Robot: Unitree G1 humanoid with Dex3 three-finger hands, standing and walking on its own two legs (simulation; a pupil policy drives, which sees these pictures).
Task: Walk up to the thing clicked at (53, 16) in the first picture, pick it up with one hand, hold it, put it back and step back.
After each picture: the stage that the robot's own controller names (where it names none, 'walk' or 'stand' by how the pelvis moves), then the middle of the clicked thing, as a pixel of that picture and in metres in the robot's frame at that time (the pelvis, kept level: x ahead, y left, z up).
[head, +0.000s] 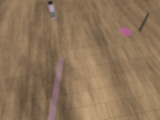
stand; (51, 10) +2.09 +0.51 -0.65
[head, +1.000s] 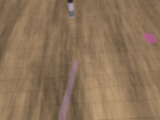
walk; (71, 8) +1.98 +0.35 -0.64
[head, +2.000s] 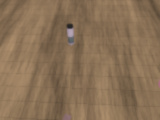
walk; (70, 34) +1.39 +0.27 -0.63
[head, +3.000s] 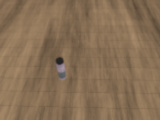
walk; (61, 69) +0.94 +0.28 -0.64
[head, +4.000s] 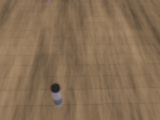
walk; (57, 95) +0.66 +0.23 -0.62
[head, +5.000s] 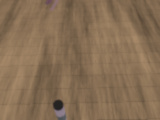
stand; (60, 111) +0.54 +0.22 -0.63
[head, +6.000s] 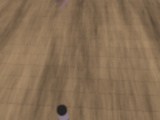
stand; (63, 116) +0.49 +0.19 -0.64
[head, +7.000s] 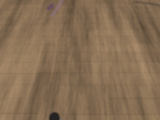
stand; out of the picture +0.47 +0.23 -0.65
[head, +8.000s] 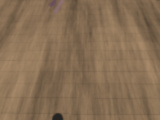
stand; out of the picture +0.44 +0.21 -0.64
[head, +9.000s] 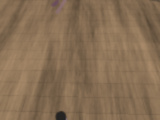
stand; out of the picture +0.45 +0.20 -0.64
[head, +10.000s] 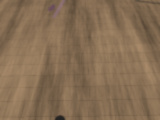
stand; out of the picture +0.45 +0.21 -0.66
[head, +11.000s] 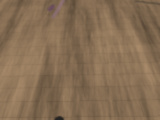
stand; out of the picture +0.44 +0.21 -0.66
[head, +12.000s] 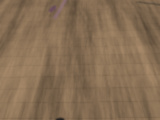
stand; out of the picture +0.44 +0.21 -0.66
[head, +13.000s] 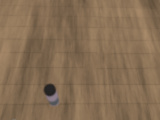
go down; (52, 95) +0.48 +0.20 -0.54
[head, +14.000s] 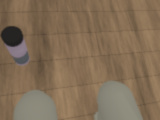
go down; (17, 48) +0.52 +0.24 -0.24
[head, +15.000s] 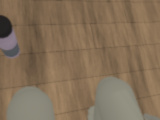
close in; (6, 40) +0.52 +0.25 -0.23
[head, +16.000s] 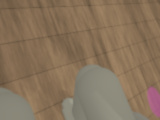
close; out of the picture +0.50 +0.29 -0.16
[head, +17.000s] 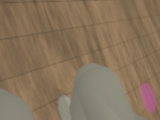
lift; out of the picture +0.48 +0.29 -0.17
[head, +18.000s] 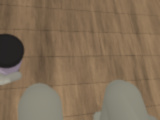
lift; (7, 62) +0.37 +0.25 -0.06
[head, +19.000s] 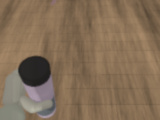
hold; (41, 92) +0.31 +0.15 +0.07
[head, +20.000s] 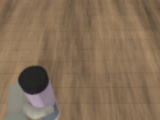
hold; (43, 99) +0.30 +0.16 +0.03
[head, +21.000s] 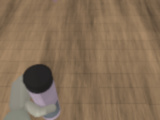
hold; (45, 96) +0.30 +0.15 +0.03
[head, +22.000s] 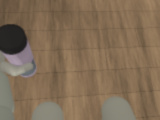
crouch; (20, 56) +0.43 +0.20 -0.05
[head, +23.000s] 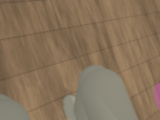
lower; out of the picture +0.47 +0.27 -0.17
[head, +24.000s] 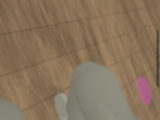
lower; out of the picture +0.48 +0.30 -0.17
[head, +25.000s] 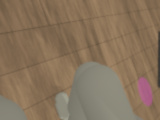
lower; out of the picture +0.48 +0.30 -0.17
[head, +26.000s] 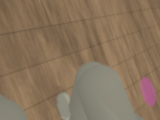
lower; out of the picture +0.47 +0.30 -0.17
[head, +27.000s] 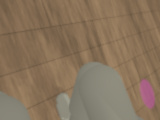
loosen; out of the picture +0.47 +0.28 -0.17
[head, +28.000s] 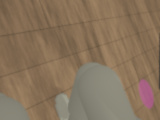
withdraw; out of the picture +0.48 +0.28 -0.18
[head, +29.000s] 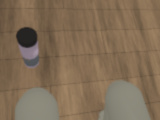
walk; (29, 50) +0.49 +0.22 -0.23
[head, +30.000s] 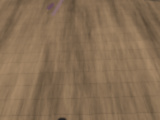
stand; out of the picture +0.43 +0.17 -0.58
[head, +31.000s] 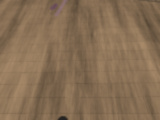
stand; out of the picture +0.44 +0.18 -0.60
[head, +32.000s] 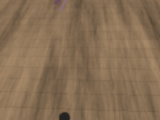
stand; out of the picture +0.44 +0.17 -0.60
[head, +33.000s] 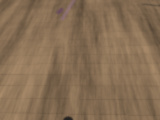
walk; out of the picture +0.46 +0.17 -0.65
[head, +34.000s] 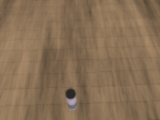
walk; (71, 100) +0.53 +0.13 -0.64
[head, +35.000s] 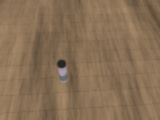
walk; (62, 71) +0.78 +0.17 -0.64
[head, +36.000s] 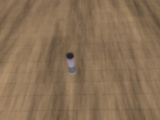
stand; (71, 64) +1.07 +0.22 -0.64
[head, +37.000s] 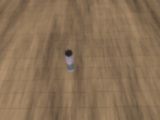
stand; (69, 61) +1.06 +0.20 -0.66
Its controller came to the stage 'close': yes
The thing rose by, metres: 0.68
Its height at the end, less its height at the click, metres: +0.00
